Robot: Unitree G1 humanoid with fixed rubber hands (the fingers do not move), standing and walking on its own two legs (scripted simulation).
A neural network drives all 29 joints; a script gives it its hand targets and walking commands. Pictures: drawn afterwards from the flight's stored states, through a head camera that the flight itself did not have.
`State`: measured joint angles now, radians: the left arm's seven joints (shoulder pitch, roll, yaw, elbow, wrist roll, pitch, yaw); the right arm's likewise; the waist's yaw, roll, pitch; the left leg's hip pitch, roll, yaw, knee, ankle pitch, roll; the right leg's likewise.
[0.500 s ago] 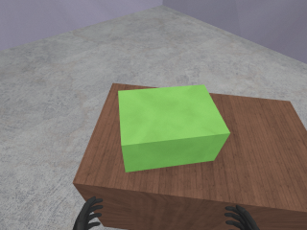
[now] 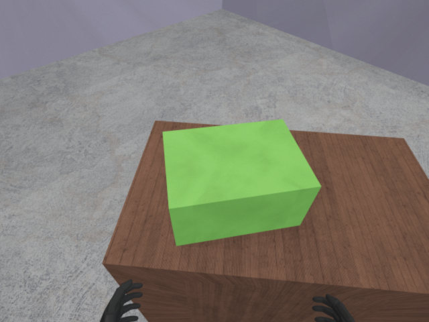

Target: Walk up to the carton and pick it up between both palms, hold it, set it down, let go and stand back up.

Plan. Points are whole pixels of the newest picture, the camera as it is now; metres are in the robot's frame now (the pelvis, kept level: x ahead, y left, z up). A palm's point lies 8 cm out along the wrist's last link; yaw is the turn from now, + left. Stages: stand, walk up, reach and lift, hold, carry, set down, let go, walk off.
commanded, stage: stand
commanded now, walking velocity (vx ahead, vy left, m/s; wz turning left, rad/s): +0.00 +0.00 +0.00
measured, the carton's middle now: (232, 179) +0.47 -0.02 -0.04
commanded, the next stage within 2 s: none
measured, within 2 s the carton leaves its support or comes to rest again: neither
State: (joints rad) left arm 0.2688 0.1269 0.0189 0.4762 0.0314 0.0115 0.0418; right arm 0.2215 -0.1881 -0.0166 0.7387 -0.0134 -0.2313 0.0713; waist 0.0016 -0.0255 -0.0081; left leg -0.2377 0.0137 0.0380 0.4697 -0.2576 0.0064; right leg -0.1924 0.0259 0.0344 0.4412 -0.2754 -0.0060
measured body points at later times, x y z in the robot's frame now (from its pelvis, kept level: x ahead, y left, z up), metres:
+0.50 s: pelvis -0.01 +0.00 +0.00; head -0.03 +0.03 +0.44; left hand +0.00 +0.22 -0.17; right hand -0.06 -0.23 -0.14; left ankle -0.01 +0.11 -0.74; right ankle -0.03 -0.12 -0.74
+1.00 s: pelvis -0.04 +0.02 +0.00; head -0.06 +0.04 +0.45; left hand -0.06 +0.22 -0.18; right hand -0.08 -0.18 -0.16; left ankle -0.01 +0.11 -0.74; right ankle -0.03 -0.12 -0.74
